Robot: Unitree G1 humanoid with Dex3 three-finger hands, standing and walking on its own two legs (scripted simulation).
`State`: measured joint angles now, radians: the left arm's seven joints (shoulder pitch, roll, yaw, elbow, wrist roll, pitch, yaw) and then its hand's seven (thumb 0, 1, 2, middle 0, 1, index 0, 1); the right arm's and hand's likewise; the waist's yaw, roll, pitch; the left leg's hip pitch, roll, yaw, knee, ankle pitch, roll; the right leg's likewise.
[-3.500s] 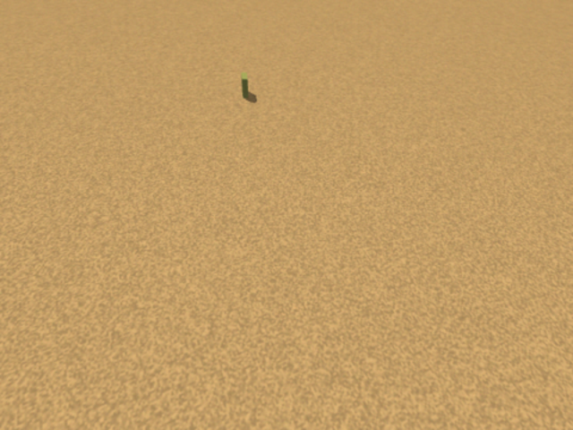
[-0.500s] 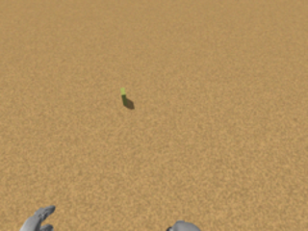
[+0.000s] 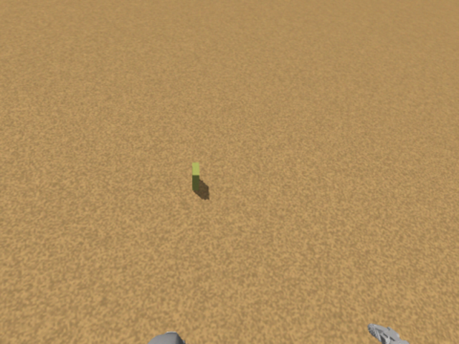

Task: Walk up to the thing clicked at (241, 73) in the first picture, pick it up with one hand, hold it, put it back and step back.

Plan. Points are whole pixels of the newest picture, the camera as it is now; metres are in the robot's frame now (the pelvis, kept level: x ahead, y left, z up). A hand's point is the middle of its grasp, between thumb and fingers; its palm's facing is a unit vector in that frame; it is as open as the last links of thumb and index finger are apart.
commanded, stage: walk up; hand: left
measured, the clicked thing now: (195, 176) +0.98 +0.12 -0.69
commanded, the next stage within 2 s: none
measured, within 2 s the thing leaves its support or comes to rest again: neither
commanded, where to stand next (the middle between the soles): +0.63 -0.07 m, yaw -1 degrees
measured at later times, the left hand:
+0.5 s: hand (123, 257) +0.30 +0.21 -0.11, palm faces -0.06 -0.91 -0.42, open 7.4 cm
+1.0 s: hand (126, 237) +0.36 +0.23 -0.15, palm faces +0.04 -0.94 -0.35, open 7.4 cm
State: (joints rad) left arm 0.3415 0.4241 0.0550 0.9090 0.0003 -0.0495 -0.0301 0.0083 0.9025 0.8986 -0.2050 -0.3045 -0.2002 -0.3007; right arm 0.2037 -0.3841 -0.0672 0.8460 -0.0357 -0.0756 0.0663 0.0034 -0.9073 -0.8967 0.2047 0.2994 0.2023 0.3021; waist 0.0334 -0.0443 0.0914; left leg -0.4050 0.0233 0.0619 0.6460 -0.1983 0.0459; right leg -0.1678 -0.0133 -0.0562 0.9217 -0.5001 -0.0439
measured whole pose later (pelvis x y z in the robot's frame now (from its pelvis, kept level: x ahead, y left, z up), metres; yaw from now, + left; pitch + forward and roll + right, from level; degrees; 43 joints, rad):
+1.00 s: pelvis +0.36 -0.05 +0.00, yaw +3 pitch -3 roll -1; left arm 0.36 0.43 0.06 0.88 0.01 -0.07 -0.03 0.01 0.90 0.90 -0.21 -0.31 -0.20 -0.30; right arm 0.25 -0.39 -0.07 0.88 -0.03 -0.05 0.07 0.00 -0.91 -0.90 0.20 0.30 0.20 0.30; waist 0.04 -0.04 0.09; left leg -0.38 0.03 0.04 0.59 -0.15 0.03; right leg -0.10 -0.06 -0.14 0.65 -0.45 -0.01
